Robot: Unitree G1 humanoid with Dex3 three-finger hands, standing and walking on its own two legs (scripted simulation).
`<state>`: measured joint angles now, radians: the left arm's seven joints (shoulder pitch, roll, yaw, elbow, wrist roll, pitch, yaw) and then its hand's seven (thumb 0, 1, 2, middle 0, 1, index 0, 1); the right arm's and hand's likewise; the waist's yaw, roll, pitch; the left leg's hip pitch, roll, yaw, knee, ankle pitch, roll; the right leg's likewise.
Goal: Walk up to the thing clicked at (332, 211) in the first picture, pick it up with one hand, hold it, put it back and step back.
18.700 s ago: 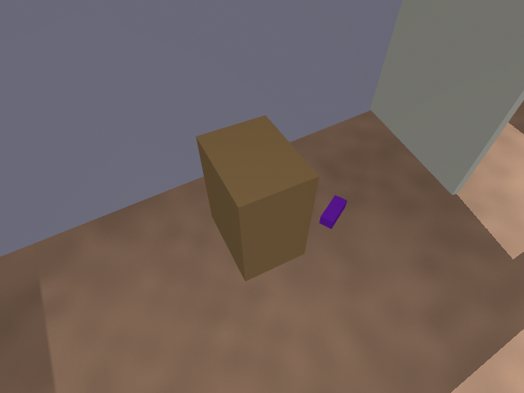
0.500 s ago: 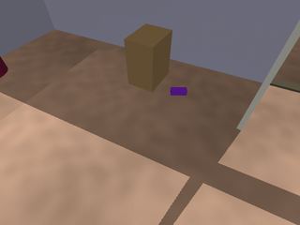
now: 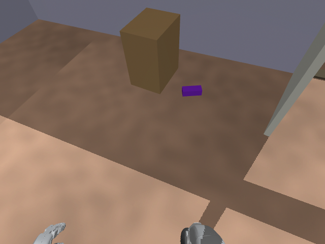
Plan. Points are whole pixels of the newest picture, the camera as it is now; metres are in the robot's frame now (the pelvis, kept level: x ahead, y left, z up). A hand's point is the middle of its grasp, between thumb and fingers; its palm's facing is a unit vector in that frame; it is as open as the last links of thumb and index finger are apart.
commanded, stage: walk up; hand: right
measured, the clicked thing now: (191, 90) +1.29 -0.26 -0.72
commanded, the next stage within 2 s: none
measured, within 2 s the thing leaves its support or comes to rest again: neither
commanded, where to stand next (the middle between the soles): +0.90 -0.03 m, yaw +0 degrees
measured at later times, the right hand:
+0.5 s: hand (248, 166) +0.33 -0.25 -0.10, palm faces -0.07 +0.90 -0.43, open 7.4 cm
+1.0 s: hand (244, 130) +0.48 -0.30 -0.14, palm faces -0.06 +0.94 -0.33, open 7.4 cm
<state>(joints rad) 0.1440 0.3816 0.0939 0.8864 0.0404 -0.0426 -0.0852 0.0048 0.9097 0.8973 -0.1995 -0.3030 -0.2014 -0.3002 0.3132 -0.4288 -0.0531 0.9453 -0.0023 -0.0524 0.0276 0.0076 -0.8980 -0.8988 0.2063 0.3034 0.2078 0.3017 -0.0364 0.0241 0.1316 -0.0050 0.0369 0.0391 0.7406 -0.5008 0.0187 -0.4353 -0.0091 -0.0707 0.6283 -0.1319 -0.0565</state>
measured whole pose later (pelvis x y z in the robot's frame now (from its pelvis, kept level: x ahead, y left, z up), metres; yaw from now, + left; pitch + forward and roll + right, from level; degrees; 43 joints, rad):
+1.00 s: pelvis +0.44 -0.02 +0.02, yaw +0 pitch -3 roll +1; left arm 0.26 0.38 0.06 0.85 0.00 -0.08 -0.05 0.00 0.91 0.90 -0.20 -0.30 -0.20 -0.30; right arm 0.32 -0.45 -0.03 0.91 0.00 -0.05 0.04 0.01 -0.90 -0.90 0.21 0.30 0.21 0.30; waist 0.00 0.07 0.08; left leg -0.42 0.04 -0.04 1.10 -0.35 0.04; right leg -0.28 -0.02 -0.10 0.54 -0.21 -0.05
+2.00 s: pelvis +0.78 -0.04 +0.02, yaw +2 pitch -3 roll +0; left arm 0.34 0.38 0.04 0.85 0.01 -0.08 -0.03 0.00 0.91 0.90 -0.20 -0.30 -0.20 -0.30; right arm 0.32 -0.45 -0.04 0.91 -0.01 -0.03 0.04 0.01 -0.90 -0.90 0.20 0.30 0.21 0.30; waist 0.01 0.07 0.08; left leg -0.47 0.05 -0.03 0.95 -0.33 0.01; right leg -0.21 -0.03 -0.11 0.48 -0.22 -0.03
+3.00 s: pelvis +0.88 -0.02 +0.03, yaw +1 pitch -3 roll +0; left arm 0.06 0.36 0.01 1.13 0.00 -0.02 0.00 0.00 0.91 0.90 -0.20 -0.30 -0.20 -0.30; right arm 0.08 -0.35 0.01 1.16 -0.01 -0.02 0.01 0.01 -0.90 -0.90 0.21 0.30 0.21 0.30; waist -0.01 -0.01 0.04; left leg -0.14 0.03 0.02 0.36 -0.17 -0.02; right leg -0.09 -0.02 -0.03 0.35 -0.22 0.01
